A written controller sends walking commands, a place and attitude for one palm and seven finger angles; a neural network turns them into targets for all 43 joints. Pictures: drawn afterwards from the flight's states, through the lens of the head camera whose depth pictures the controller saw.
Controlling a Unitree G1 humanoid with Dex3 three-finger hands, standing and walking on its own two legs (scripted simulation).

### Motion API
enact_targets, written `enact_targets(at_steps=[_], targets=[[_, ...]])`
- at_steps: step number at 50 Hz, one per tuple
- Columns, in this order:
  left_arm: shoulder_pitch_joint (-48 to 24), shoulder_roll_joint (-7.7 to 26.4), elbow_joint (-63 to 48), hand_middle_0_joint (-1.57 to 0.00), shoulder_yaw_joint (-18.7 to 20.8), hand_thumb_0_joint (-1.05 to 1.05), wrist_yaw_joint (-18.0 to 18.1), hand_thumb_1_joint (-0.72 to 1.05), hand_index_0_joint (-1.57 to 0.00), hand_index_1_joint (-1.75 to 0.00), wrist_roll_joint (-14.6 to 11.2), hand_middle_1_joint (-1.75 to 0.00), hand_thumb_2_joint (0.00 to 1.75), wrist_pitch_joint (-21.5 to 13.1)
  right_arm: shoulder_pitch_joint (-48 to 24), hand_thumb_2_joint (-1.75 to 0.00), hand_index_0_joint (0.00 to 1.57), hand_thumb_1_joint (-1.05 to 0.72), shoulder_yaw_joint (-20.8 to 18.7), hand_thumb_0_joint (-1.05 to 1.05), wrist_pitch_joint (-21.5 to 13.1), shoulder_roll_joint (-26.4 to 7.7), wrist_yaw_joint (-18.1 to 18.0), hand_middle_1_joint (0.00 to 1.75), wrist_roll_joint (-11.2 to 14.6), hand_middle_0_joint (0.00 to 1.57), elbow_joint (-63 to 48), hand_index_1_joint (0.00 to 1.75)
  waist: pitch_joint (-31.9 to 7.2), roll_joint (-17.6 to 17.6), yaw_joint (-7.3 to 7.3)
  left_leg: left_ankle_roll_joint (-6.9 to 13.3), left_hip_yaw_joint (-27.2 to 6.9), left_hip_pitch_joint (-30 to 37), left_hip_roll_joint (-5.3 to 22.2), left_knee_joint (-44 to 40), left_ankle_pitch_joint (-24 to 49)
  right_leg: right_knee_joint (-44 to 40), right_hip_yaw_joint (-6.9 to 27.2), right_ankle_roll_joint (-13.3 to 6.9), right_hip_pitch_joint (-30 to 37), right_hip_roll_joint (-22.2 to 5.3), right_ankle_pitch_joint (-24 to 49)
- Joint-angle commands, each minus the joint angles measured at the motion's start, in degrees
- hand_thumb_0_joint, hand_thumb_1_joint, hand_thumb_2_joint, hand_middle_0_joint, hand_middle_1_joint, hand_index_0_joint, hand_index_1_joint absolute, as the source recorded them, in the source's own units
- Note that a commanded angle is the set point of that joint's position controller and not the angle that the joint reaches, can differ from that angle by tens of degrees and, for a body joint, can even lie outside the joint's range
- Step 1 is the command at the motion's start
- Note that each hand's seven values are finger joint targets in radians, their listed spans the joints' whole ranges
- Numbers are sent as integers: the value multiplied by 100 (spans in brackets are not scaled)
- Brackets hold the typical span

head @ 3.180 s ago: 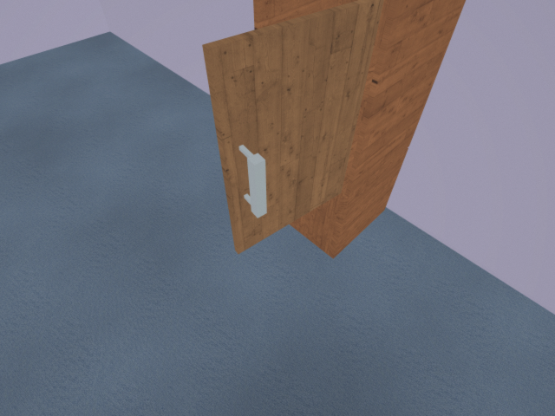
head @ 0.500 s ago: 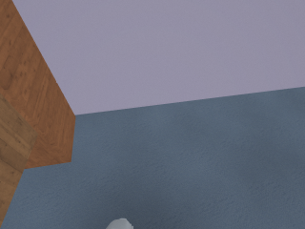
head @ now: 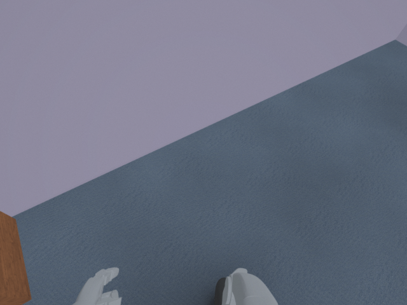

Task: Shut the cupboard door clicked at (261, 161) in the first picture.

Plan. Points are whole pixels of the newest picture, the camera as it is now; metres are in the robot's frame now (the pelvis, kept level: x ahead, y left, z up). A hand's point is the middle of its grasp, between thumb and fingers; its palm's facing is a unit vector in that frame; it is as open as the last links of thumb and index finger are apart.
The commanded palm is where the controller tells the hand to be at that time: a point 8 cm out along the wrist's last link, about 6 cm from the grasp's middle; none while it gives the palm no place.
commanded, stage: walk to a spot facing it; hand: left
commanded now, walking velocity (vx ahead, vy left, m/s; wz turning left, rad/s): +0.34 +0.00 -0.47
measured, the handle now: out of the picture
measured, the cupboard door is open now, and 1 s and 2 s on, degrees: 82 82 82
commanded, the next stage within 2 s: turn to face it in 0.44 s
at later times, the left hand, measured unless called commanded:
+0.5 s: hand (155, 255) +0.23 +0.12 -0.15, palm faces -0.07 -0.97 -0.23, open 7.3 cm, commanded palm none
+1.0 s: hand (171, 144) +0.56 +0.11 -0.16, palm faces +0.02 -0.98 -0.20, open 7.3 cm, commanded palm none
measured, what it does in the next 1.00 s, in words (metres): walks ahead: right foot, then left foot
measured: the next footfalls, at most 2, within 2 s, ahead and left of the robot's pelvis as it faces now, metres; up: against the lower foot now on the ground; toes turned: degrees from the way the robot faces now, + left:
right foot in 0.06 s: +0.16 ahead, -0.07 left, +0.00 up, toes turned -8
left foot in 0.62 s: +0.46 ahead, -0.03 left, +0.00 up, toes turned -4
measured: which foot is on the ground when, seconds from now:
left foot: down 0.00-0.06, up 0.08-0.60, down 0.62-1.00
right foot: up 0.00-0.04, down 0.06-0.64, up 0.66-1.00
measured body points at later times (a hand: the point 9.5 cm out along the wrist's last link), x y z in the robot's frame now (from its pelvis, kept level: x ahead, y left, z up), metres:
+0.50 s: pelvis +0.26 -0.06 +0.01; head +0.29 -0.09 +0.46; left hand +0.24 +0.17 -0.13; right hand +0.34 -0.31 -0.14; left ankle +0.37 +0.06 -0.67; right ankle +0.12 -0.07 -0.73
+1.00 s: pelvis +0.45 -0.09 +0.02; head +0.50 -0.06 +0.46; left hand +0.55 +0.16 -0.14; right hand +0.41 -0.33 -0.12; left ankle +0.42 -0.03 -0.73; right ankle +0.47 -0.28 -0.63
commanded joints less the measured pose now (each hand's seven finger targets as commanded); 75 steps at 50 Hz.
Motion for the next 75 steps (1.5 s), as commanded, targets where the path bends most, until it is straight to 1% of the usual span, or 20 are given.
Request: enact_targets(at_steps=[1, 2, 3, 4, 8, 10, 15, 23, 29, 30, 32, 36, 38, 45, 53, 58, 59, 61, 66, 75], targets=[[1364, 440, -88, -20, 129, 0, 72, 90, -20, -30, -7, -30, 90, -235, -339, -90, 20, -90, -266, 0, -94, -1298, -6, 30, 58, 20, -411, 30, -957, 794, 999, 458, -200, -516, 1325, 1910, 7072, -793, -230, -434, 2486, 442, -178], [2252, 797, 181, -20, 243, 0, 121, 90, -20, -30, 23, -30, 90, -285, -597, -90, 20, -90, -253, 0, -107, -1235, 54, 30, 139, 20, -516, 30, -1370, 383, 1439, 263, -47, -1599, 1015, 3305, 5732, -1204, 259, -674, 4045, 46, 192], [2666, 1423, 257, -20, 377, 0, 212, 90, -20, -30, 7, -30, 90, -338, -324, -90, 20, -90, -178, 0, -101, -707, 86, 30, 258, 20, -647, 30, -2042, -1178, 1417, -36, -279, -3613, -109, 5452, -241, -1815, 3330, -1389, 5560, -1803, 523], [2517, 1717, 215, -20, 404, 0, 302, 90, -20, -30, -135, -30, 90, -302, -775, -90, 20, -90, -206, 0, -67, -799, 91, 30, 240, 20, -833, 30, -1925, -1318, 1322, 62, -1208, -4347, -228, 6471, -922, -2689, 4588, -1598, 5208, -2289, 553], [1031, 703, -122, -20, 89, 0, 382, 90, -20, -30, -122, -30, 90, -440, -896, -90, 20, -90, -265, 0, 118, -602, 118, 30, 92, 20, -551, 30, -281, -49, 313, 67, -1745, -3566, 455, 5444, 876, -3287, 2514, -230, 2003, -1401, 654], [1056, 628, -14, -20, 70, 0, 368, 90, -20, -30, -94, -30, 90, -528, -535, -90, 20, -90, -242, 0, 227, -435, 133, 30, 70, 20, -423, 30, -431, -199, 74, 37, -1692, -3404, 400, 4950, 1047, -3239, 1913, -343, 1949, -1087, 1467], [1808, 369, 362, -20, 75, 0, 381, 90, -20, -30, -134, -30, 90, -684, -932, -90, 20, -90, -263, 0, 227, -378, 149, 30, 93, 20, -525, 30, -893, -494, 197, -23, -1542, -4185, 216, 4293, 1567, -2866, 1422, 437, 3350, -672, 3865], [2886, 195, 868, -20, -97, 0, 555, 90, -20, -30, -88, -30, 90, -711, -2605, -90, 20, -90, -176, 0, 147, -336, 261, 30, 151, 20, -870, 30, -170, -673, 578, 139, -1087, -4675, -209, 3078, 1546, -2814, 1586, 287, 4158, -804, 5673], [2591, 482, 1000, -20, -80, 0, 662, 90, -20, -30, -95, -30, 90, -747, -1412, -90, 20, -90, -172, 0, 37, -471, 113, 30, 156, 20, -335, 30, -723, -694, -200, 655, -585, -2177, -1057, 1225, 1744, -1292, 1128, 448, 3946, -665, 7786], [2438, 466, 988, -20, -88, 0, 658, 90, -20, -30, -141, -30, 90, -730, -663, -90, 20, -90, -231, 0, 47, -646, 72, 30, 123, 20, -73, 30, -1032, -566, -549, 881, -1065, -886, -668, 896, 2660, -174, 1047, 592, 3075, -635, 6805], [2670, -34, 733, -20, -219, 0, 641, 90, -20, -30, -295, -30, 90, -727, 292, -90, 20, -90, -292, 0, 55, -1253, 9, 30, 60, 20, 56, 30, -2186, 1118, -459, 2440, -4518, 965, 2100, 743, 7326, 3613, 868, 566, 788, 458, -1988], [2190, -84, 650, -20, -94, 0, 537, 90, -20, -30, -14, -30, 90, -355, -913, -90, 20, -90, -70, 0, -4, -548, -61, 30, 116, 20, -206, 30, -204, 513, 360, 1360, -2888, -1943, 1057, -215, 5581, 3144, 1043, 604, 559, -198, -902], [2307, -149, 622, -20, -64, 0, 494, 90, -20, -30, 5, -30, 90, -208, -996, -90, 20, -90, -106, 0, -28, -665, -47, 30, 125, 20, -222, 30, -508, 274, 541, 1262, -2336, -1948, 775, -136, 5811, 2681, 908, 695, 695, -165, -683], [1329, 102, 250, -20, 54, 0, 517, 90, -20, -30, -32, -30, 90, -28, -580, -90, 20, -90, -280, 0, 99, -973, -7, 30, 145, 20, -147, 30, -984, 753, 375, 595, -2668, -1217, 454, 116, 6094, 2250, 879, 910, 5, -131, -130], [-154, 307, -379, -20, -40, 0, 500, 90, -20, -30, -114, -30, 90, -105, -186, -90, 20, -90, -399, 0, 236, -1077, -16, 30, 64, 20, -168, 30, -822, 905, 8, 1033, -3493, -711, 534, 465, 6101, 593, 822, 846, 103, 45, -729], [238, 504, -435, -20, -30, 0, 533, 90, -20, -30, -158, -30, 90, -189, -633, -90, 20, -90, -485, 0, 316, -1163, -20, 30, 99, 20, -408, 30, -963, 792, 254, 868, -3846, -1394, 385, 921, 5223, -1530, 981, 626, 1884, 106, -132], [600, 646, -351, -20, 15, 0, 543, 90, -20, -30, -149, -30, 90, -246, -754, -90, 20, -90, -490, 0, 297, -1133, 5, 30, 162, 20, -466, 30, -1206, 437, 443, 603, -3655, -1964, 167, 1253, 4341, -2306, 1100, 550, 2971, -167, 1019], [1202, 1359, -257, -20, 129, 0, 636, 90, -20, -30, -58, -30, 90, -286, -461, -90, 20, -90, -522, 0, 288, -860, 24, 30, 225, 20, -643, 30, -2022, -1619, 529, -86, -2006, -3647, -1023, 3919, -1512, -1981, 3147, -671, 4677, -2969, 4851], [473, 614, -475, -20, -47, 0, 645, 90, -20, -30, -96, -30, 90, -239, -1168, -90, 20, -90, -461, 0, 642, -714, 253, 30, 140, 20, -632, 30, -674, -853, 97, -159, -1817, -3562, -282, 5154, 30, -2400, 957, -299, 2598, -1711, 3574], [1123, 771, -379, -20, 29, 0, 574, 90, -20, -30, -45, -30, 90, -277, -2045, -90, 20, -90, -422, 0, 748, -752, 358, 30, 114, 20, -959, 30, -735, -875, 308, -226, -1454, -3538, -211, 3945, 239, -2461, 409, -321, 3021, -1820, 2952]])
